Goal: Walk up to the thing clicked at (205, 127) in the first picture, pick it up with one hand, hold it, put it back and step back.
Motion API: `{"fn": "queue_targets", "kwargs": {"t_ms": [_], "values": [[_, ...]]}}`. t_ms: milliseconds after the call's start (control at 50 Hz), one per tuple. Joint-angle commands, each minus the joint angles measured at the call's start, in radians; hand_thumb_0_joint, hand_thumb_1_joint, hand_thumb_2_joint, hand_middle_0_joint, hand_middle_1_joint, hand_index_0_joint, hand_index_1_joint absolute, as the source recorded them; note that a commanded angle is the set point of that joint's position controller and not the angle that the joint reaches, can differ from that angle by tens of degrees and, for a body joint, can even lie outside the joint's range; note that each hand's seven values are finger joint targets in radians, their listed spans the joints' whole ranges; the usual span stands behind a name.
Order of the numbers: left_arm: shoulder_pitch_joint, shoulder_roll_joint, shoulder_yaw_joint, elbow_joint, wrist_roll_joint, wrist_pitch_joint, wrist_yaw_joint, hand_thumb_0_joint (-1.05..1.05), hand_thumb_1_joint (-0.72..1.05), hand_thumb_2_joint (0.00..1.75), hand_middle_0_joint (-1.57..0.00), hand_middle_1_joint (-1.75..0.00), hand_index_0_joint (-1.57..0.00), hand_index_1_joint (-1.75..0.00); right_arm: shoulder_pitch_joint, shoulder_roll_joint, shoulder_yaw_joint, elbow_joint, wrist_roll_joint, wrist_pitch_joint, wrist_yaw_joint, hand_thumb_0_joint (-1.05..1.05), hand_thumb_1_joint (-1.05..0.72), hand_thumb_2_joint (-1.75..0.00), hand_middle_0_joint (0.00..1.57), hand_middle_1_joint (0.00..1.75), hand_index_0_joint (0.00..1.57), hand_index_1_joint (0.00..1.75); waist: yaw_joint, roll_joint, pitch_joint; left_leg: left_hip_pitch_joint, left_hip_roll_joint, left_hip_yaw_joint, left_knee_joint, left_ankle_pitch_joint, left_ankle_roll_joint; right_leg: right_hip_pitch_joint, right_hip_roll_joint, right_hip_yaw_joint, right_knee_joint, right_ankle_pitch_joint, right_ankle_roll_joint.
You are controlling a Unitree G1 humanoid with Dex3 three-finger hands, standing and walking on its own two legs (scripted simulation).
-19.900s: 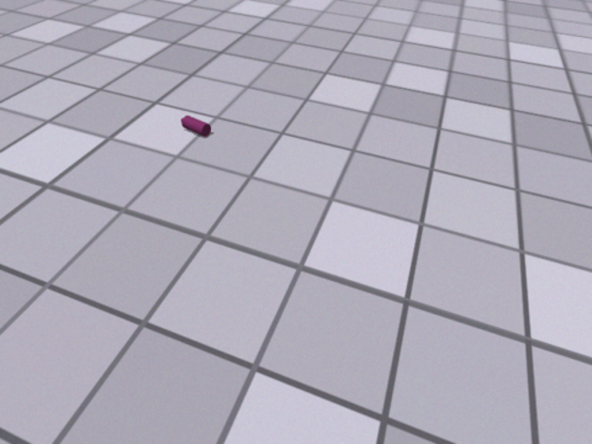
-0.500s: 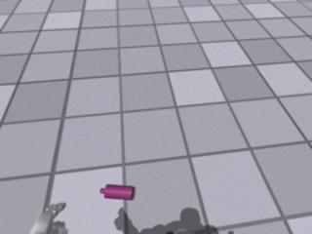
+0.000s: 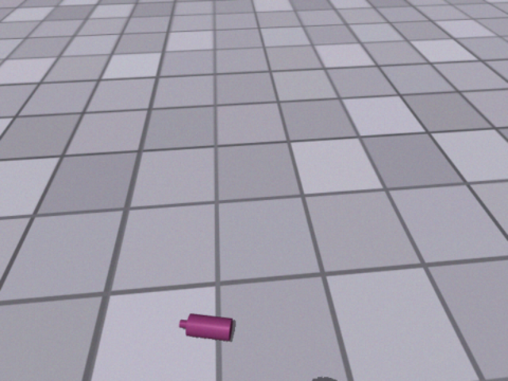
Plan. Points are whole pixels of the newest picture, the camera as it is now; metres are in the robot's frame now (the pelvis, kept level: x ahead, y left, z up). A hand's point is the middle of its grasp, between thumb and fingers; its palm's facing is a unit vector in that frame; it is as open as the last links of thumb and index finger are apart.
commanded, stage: walk up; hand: left
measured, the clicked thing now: (205, 326) +0.46 +0.21 -0.72
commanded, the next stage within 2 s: stand in 0.50 s
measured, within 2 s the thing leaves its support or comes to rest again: neither
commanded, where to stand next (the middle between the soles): +0.05 -0.01 m, yaw -6 degrees
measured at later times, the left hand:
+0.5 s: hand out of the picture +0.14 +0.26 -0.14, palm faces -0.12 -0.92 -0.38, open 7.4 cm
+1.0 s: hand out of the picture +0.10 +0.24 -0.13, palm faces -0.08 -0.93 -0.35, open 7.4 cm
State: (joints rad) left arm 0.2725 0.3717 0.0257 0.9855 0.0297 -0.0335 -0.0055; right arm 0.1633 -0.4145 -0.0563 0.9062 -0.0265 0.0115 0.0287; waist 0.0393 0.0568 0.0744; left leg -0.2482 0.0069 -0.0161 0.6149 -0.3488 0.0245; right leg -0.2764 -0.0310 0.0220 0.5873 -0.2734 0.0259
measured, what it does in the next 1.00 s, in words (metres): stands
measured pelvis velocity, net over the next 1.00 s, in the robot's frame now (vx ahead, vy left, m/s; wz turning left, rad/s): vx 0.01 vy -0.01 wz -0.03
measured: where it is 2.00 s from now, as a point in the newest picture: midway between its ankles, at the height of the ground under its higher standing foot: outside the picture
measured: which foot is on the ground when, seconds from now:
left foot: down 0.00-1.00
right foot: down 0.00-1.00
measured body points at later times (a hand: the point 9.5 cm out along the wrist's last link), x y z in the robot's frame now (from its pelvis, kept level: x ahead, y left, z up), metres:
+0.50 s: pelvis +0.02 +0.01 +0.01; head +0.04 +0.00 +0.46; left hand +0.14 +0.31 -0.11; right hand +0.09 -0.31 -0.12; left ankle +0.00 +0.13 -0.73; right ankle +0.03 -0.14 -0.73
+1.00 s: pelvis +0.01 -0.01 +0.02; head +0.02 -0.02 +0.47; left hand +0.10 +0.29 -0.11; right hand +0.07 -0.32 -0.12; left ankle +0.00 +0.13 -0.73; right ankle +0.03 -0.14 -0.73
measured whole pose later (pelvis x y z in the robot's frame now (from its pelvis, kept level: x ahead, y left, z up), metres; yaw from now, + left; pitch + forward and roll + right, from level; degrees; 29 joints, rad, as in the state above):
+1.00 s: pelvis +0.01 -0.01 +0.02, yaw -2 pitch -2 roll +0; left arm 0.09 0.35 -0.01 1.14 0.01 -0.01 -0.01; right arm 0.09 -0.35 -0.03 1.14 -0.01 0.00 0.02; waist -0.01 0.01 0.06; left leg -0.09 0.04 0.01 0.33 -0.20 -0.03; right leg -0.15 0.00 0.06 0.34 -0.15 0.02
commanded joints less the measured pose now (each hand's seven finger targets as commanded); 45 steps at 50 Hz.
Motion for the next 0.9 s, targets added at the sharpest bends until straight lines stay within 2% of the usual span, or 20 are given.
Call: {"fn": "queue_targets", "kwargs": {"t_ms": [0, 20, 40, 60, 100, 120, 140, 180, 200, 260, 420, 460, 480, 560, 640, 700, 740, 820, 860, 880], "values": [[-0.097, 0.165, 0.024, -0.1, -0.028, -0.018, 0.012, 0.0, 0.9, 0.9, -0.2, -0.3, -0.2, -0.3, 0.02, -0.212, -0.056, -0.04, -0.003, -0.035, -0.017, 0.0, -0.9, -0.9, 0.2, 0.3, 0.2, 0.3, -0.065, -0.06, -0.094, 0.171, 0.187, -0.279, -0.292, -0.03, 0.084, -0.177, -0.002, 0.075, -0.032, -0.039, -0.044], [-0.085, 0.189, 0.031, -0.082, -0.026, -0.013, 0.014, 0.0, 0.9, 0.9, -0.2, -0.3, -0.2, -0.3, -0.037, -0.233, -0.054, -0.051, 0.004, -0.035, -0.016, 0.0, -0.9, -0.9, 0.2, 0.3, 0.2, 0.3, -0.041, -0.034, -0.073, 0.039, 0.269, -0.326, -0.345, -0.204, 0.136, -0.08, 0.027, 0.02, 0.029, -0.133, -0.039], [-0.056, 0.213, 0.041, -0.061, -0.022, -0.014, 0.015, 0.0, 0.9, 0.9, -0.2, -0.3, -0.2, -0.3, -0.08, -0.229, -0.047, -0.052, 0.012, -0.031, -0.011, 0.0, -0.9, -0.9, 0.2, 0.3, 0.2, 0.3, -0.015, -0.045, -0.047, -0.064, 0.264, -0.274, -0.324, -0.233, 0.151, 0.031, 0.002, 0.016, 0.048, -0.148, -0.043], [-0.049, 0.207, 0.037, -0.057, -0.02, -0.02, 0.013, 0.0, 0.9, 0.9, -0.2, -0.3, -0.2, -0.3, -0.097, -0.212, -0.04, -0.051, 0.005, -0.028, -0.011, 0.0, -0.9, -0.9, 0.2, 0.3, 0.2, 0.3, -0.009, -0.052, -0.026, -0.075, 0.21, -0.206, -0.295, -0.154, 0.124, 0.048, 0.005, 0.031, -0.023, -0.112, -0.049], [-0.04, 0.204, 0.03, -0.038, -0.023, -0.032, 0.016, 0.0, 0.9, 0.9, -0.2, -0.3, -0.2, -0.3, -0.1, -0.176, -0.027, -0.044, 0.009, -0.03, -0.013, 0.0, -0.9, -0.9, 0.2, 0.3, 0.2, 0.3, -0.013, -0.014, -0.025, -0.032, 0.121, -0.1, -0.228, 0.061, 0.056, 0.066, -0.026, 0.089, -0.105, 0.134, -0.059], [-0.037, 0.22, 0.029, -0.035, -0.026, -0.036, 0.02, 0.0, 0.9, 0.9, -0.2, -0.3, -0.2, -0.3, -0.101, -0.177, -0.025, -0.04, 0.012, -0.032, -0.015, 0.0, -0.9, -0.9, 0.2, 0.3, 0.2, 0.3, -0.018, -0.002, -0.041, -0.008, 0.106, -0.072, -0.196, 0.139, 0.043, 0.076, -0.045, 0.104, -0.114, 0.242, -0.062], [-0.061, 0.234, 0.032, -0.035, -0.029, -0.037, 0.024, 0.0, 0.9, 0.9, -0.2, -0.3, -0.2, -0.3, -0.077, -0.174, -0.023, -0.028, 0.015, -0.032, -0.015, 0.0, -0.9, -0.9, 0.2, 0.3, 0.2, 0.3, -0.029, 0.001, -0.05, -0.008, 0.099, -0.069, -0.189, 0.156, 0.034, 0.09, -0.055, 0.116, -0.113, 0.269, -0.065], [-0.097, 0.239, 0.025, -0.035, -0.029, -0.034, 0.026, 0.0, 0.9, 0.9, -0.2, -0.3, -0.2, -0.3, -0.056, -0.17, -0.024, -0.006, 0.016, -0.03, -0.018, 0.0, -0.9, -0.9, 0.2, 0.3, 0.2, 0.3, -0.043, -0.007, -0.054, 0.029, 0.104, -0.071, -0.219, 0.173, 0.029, 0.077, -0.058, 0.117, -0.094, 0.282, -0.068], [-0.099, 0.231, 0.02, -0.037, -0.032, -0.032, 0.028, 0.0, 0.9, 0.9, -0.2, -0.3, -0.2, -0.3, -0.056, -0.18, -0.025, 0.001, 0.016, -0.031, -0.02, 0.0, -0.9, -0.9, 0.2, 0.3, 0.2, 0.3, -0.038, 0.0, -0.063, 0.054, 0.117, -0.077, -0.228, 0.222, 0.035, 0.075, -0.048, 0.101, -0.085, 0.286, -0.06], [-0.106, 0.225, 0.012, -0.019, -0.03, -0.022, 0.031, 0.0, 0.9, 0.9, -0.2, -0.3, -0.2, -0.3, -0.097, -0.185, -0.03, 0.009, 0.019, -0.031, -0.022, 0.0, -0.9, -0.9, 0.2, 0.3, 0.2, 0.3, -0.032, 0.0, -0.06, 0.073, 0.141, -0.079, -0.247, 0.239, 0.05, 0.073, -0.027, 0.065, -0.092, 0.249, -0.048], [-0.144, 0.228, 0.007, -0.003, -0.028, -0.023, 0.036, 0.0, 0.9, 0.9, -0.2, -0.3, -0.2, -0.3, -0.096, -0.166, -0.031, 0.039, 0.022, -0.023, -0.023, 0.0, -0.9, -0.9, 0.2, 0.3, 0.2, 0.3, -0.042, -0.033, -0.128, 0.145, 0.111, -0.011, -0.204, 0.309, 0.031, 0.109, -0.059, 0.103, -0.106, 0.384, -0.063], [-0.166, 0.227, 0.009, 0.003, -0.024, -0.023, 0.038, 0.0, 0.9, 0.9, -0.2, -0.3, -0.2, -0.3, -0.102, -0.168, -0.035, 0.047, 0.023, -0.02, -0.022, 0.0, -0.9, -0.9, 0.2, 0.3, 0.2, 0.3, -0.048, -0.051, -0.131, 0.139, 0.109, -0.003, -0.2, 0.282, 0.03, 0.123, -0.064, 0.105, -0.112, 0.399, -0.066], [-0.198, 0.212, 0.0, 0.011, -0.026, -0.016, 0.029, 0.0, 0.9, 0.9, -0.2, -0.3, -0.2, -0.3, -0.113, -0.142, -0.014, 0.064, 0.033, -0.025, -0.023, 0.0, -0.9, -0.9, 0.2, 0.3, 0.2, 0.3, -0.053, -0.087, -0.144, 0.128, 0.112, -0.05, -0.229, 0.346, 0.017, 0.156, -0.082, 0.109, -0.146, 0.437, -0.058], [-0.215, 0.206, 0.0, 0.029, -0.028, -0.005, 0.023, 0.0, 0.9, 0.9, -0.2, -0.3, -0.2, -0.3, -0.133, -0.16, -0.013, 0.099, 0.029, -0.031, -0.027, 0.0, -0.9, -0.9, 0.2, 0.3, 0.2, 0.3, -0.05, -0.069, -0.131, 0.167, 0.119, -0.046, -0.261, 0.366, 0.003, 0.153, -0.079, 0.106, -0.186, 0.394, -0.046], [-0.231, 0.206, 0.001, 0.046, -0.029, 0.0, 0.019, 0.0, 0.9, 0.9, -0.2, -0.3, -0.2, -0.3, -0.128, -0.158, -0.006, 0.13, 0.025, -0.032, -0.026, 0.0, -0.9, -0.9, 0.2, 0.3, 0.2, 0.3, -0.051, -0.065, -0.099, 0.157, 0.115, -0.044, -0.312, 0.268, -0.005, 0.141, -0.077, 0.11, -0.243, 0.276, -0.042], [-0.243, 0.208, 0.003, 0.057, -0.025, -0.005, 0.018, 0.0, 0.9, 0.9, -0.2, -0.3, -0.2, -0.3, -0.129, -0.154, -0.003, 0.148, 0.025, -0.035, -0.025, 0.0, -0.9, -0.9, 0.2, 0.3, 0.2, 0.3, -0.054, -0.064, -0.117, 0.166, 0.118, -0.041, -0.317, 0.276, -0.008, 0.166, -0.084, 0.11, -0.257, 0.296, -0.041], [-0.249, 0.21, 0.006, 0.063, -0.028, -0.005, 0.017, 0.0, 0.9, 0.9, -0.2, -0.3, -0.2, -0.3, -0.122, -0.154, -0.002, 0.156, 0.023, -0.036, -0.025, 0.0, -0.9, -0.9, 0.2, 0.3, 0.2, 0.3, -0.056, -0.059, -0.108, 0.151, 0.114, -0.039, -0.333, 0.235, -0.013, 0.167, -0.085, 0.117, -0.273, 0.266, -0.04], [-0.249, 0.209, 0.007, 0.072, -0.025, -0.007, 0.016, 0.0, 0.9, 0.9, -0.2, -0.3, -0.2, -0.3, -0.135, -0.151, -0.002, 0.168, 0.021, -0.038, -0.025, 0.0, -0.9, -0.9, 0.2, 0.3, 0.2, 0.3, -0.052, -0.06, -0.102, 0.178, 0.121, -0.046, -0.336, 0.251, -0.014, 0.147, -0.084, 0.11, -0.287, 0.255, -0.042], [-0.25, 0.213, 0.01, 0.076, -0.023, -0.008, 0.018, 0.0, 0.9, 0.9, -0.2, -0.3, -0.2, -0.3, -0.121, -0.15, -0.004, 0.175, 0.019, -0.035, -0.024, 0.0, -0.9, -0.9, 0.2, 0.3, 0.2, 0.3, -0.057, -0.075, -0.091, 0.156, 0.113, -0.041, -0.341, 0.184, -0.013, 0.138, -0.084, 0.117, -0.312, 0.194, -0.04], [-0.248, 0.215, 0.01, 0.077, -0.023, -0.007, 0.017, 0.0, 0.9, 0.9, -0.2, -0.3, -0.2, -0.3, -0.12, -0.147, -0.003, 0.177, 0.018, -0.035, -0.024, 0.0, -0.9, -0.9, 0.2, 0.3, 0.2, 0.3, -0.057, -0.082, -0.091, 0.17, 0.115, -0.041, -0.343, 0.185, -0.014, 0.126, -0.084, 0.121, -0.313, 0.187, -0.042]]}}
